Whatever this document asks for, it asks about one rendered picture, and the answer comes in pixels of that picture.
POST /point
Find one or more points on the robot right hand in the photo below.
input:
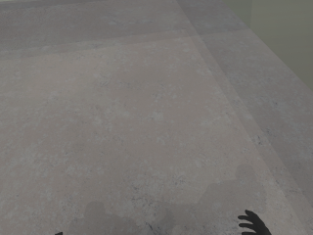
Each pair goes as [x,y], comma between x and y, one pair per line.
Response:
[258,225]

